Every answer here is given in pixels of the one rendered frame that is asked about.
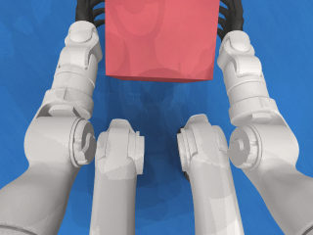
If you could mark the robot left forearm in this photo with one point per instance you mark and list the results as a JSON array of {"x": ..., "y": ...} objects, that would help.
[{"x": 75, "y": 77}]

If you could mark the right robot shin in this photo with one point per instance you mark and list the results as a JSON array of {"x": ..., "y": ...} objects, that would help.
[{"x": 218, "y": 132}]

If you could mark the robot right forearm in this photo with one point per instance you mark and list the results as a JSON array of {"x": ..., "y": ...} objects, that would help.
[{"x": 245, "y": 83}]

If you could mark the carton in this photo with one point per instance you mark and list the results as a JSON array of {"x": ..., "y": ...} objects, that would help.
[{"x": 161, "y": 40}]

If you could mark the robot left upper arm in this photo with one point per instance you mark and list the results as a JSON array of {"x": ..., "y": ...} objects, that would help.
[{"x": 56, "y": 148}]

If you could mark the left robot shin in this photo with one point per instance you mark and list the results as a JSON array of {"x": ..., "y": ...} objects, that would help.
[{"x": 102, "y": 141}]

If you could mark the robot left hand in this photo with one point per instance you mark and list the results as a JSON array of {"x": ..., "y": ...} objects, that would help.
[{"x": 84, "y": 12}]

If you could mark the robot shin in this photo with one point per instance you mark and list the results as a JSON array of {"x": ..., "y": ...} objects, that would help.
[
  {"x": 218, "y": 132},
  {"x": 102, "y": 141}
]

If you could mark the robot right upper arm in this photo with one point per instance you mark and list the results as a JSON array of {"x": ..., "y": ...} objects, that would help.
[{"x": 267, "y": 154}]

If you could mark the robot right hand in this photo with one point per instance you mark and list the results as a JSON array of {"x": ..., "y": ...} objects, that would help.
[{"x": 233, "y": 15}]

